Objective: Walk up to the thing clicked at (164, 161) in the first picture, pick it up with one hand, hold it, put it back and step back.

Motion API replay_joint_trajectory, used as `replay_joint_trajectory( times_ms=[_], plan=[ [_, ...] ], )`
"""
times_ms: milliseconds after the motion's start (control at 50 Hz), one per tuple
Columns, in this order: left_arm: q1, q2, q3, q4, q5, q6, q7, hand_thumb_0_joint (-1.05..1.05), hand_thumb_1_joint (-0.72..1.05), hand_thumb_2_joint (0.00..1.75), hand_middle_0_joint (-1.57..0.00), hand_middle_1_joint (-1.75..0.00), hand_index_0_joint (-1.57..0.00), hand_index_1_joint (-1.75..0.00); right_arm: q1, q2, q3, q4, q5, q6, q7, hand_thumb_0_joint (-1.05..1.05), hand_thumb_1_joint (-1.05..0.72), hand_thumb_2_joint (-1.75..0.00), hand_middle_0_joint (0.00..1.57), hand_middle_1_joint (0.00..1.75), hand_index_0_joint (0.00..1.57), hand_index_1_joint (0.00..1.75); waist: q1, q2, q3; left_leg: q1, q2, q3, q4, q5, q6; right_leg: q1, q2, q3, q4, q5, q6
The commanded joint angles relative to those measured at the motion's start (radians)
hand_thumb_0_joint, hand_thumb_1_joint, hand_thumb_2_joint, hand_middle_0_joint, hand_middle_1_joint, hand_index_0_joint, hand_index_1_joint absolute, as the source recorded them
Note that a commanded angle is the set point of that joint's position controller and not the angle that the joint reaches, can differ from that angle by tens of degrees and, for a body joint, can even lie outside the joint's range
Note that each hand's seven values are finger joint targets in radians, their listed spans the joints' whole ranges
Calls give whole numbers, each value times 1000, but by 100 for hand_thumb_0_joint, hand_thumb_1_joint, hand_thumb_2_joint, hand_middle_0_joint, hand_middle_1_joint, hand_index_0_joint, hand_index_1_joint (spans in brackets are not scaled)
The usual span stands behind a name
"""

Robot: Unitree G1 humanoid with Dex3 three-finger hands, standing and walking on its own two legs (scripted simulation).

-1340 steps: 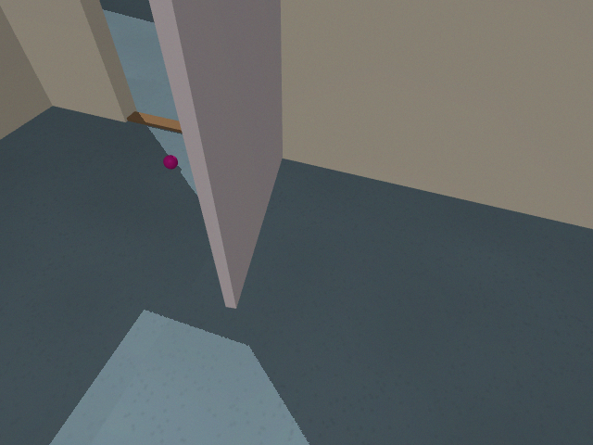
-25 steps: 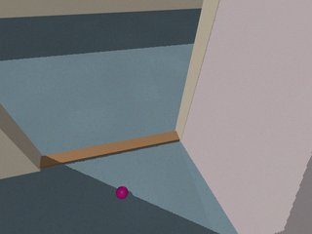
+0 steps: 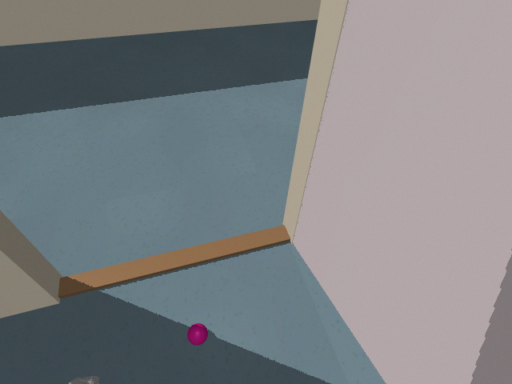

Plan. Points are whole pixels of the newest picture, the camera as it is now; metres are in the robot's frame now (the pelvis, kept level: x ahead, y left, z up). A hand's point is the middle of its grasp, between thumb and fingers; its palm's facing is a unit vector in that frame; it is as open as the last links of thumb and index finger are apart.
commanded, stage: walk up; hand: left
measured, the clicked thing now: (197, 334) +0.43 +0.21 -0.74
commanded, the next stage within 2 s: stand in 0.84 s
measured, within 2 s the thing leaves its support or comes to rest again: neither
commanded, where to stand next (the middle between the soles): +0.04 -0.03 m, yaw -1 degrees
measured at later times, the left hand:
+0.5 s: hand out of the picture +0.07 +0.24 -0.15, palm faces -0.02 -0.94 -0.34, open 7.4 cm
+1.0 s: hand out of the picture +0.08 +0.24 -0.15, palm faces -0.03 -0.94 -0.33, open 7.4 cm
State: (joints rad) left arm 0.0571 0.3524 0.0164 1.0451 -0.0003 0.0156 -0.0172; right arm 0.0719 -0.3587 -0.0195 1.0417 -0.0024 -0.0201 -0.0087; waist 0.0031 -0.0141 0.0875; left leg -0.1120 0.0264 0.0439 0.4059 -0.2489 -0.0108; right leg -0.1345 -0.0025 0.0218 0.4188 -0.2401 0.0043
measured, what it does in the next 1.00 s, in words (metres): stands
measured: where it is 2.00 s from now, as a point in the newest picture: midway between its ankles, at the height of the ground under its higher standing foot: outside the picture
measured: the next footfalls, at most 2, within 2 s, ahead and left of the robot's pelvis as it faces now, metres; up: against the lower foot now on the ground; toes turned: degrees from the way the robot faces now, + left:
none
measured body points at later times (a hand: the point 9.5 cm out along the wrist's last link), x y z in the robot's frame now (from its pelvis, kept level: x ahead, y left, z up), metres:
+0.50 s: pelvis -0.01 -0.01 +0.00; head +0.01 -0.01 +0.45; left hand +0.07 +0.29 -0.13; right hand +0.06 -0.32 -0.13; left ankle -0.02 +0.12 -0.74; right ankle -0.01 -0.12 -0.74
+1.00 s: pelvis -0.01 -0.01 +0.01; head +0.00 -0.01 +0.46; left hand +0.08 +0.29 -0.13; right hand +0.06 -0.31 -0.13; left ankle -0.02 +0.12 -0.74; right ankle -0.01 -0.12 -0.74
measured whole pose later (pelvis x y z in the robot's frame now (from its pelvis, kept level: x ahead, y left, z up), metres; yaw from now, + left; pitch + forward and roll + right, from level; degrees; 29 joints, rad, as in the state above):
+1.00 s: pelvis -0.01 -0.01 +0.01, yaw -1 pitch -2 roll +0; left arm 0.10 0.34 0.01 1.11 0.01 0.00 -0.02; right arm 0.12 -0.36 -0.01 1.12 -0.01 -0.01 0.00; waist -0.01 0.00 0.05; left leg -0.09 0.04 0.05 0.32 -0.19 -0.02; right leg -0.11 0.02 0.03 0.32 -0.17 0.00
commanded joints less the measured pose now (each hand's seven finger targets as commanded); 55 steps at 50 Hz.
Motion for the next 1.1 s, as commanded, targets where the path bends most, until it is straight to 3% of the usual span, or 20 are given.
replay_joint_trajectory(
  times_ms=[0,520,800,820,1080],
  plan=[
    [-8,205,40,-28,3,-21,16,0,90,90,-20,-30,-20,-30,-31,-212,-42,-44,-2,-19,-10,0,-90,-90,20,30,20,30,0,25,-139,55,114,-82,-86,291,38,49,-110,90,-71,337,-42],
    [3,213,54,-2,12,-23,10,0,90,90,-20,-30,-20,-30,3,-214,-40,-4,-5,-18,-6,0,-90,-90,20,30,20,30,-11,-12,-106,61,110,-69,-121,124,36,-12,-103,116,-141,205,-44],
    [13,208,52,-6,13,-22,10,0,90,90,-20,-30,-20,-30,11,-218,-42,2,-7,-20,-6,0,-90,-90,20,30,20,30,-11,21,-104,38,120,-77,-140,108,40,-2,-95,117,-128,202,-42],
    [15,207,41,3,8,-34,14,0,90,90,-20,-30,-20,-30,-4,-199,-30,10,-9,-13,-3,0,-90,-90,20,30,20,30,-4,58,-120,30,119,-79,-140,102,36,23,-118,122,-150,186,-37],
    [15,212,29,23,7,-49,21,0,90,90,-20,-30,-20,-30,5,-212,-24,27,-8,-15,4,0,-90,-90,20,30,20,30,-6,12,-113,56,121,-97,-149,167,29,19,-118,99,-152,220,-28]
  ],
)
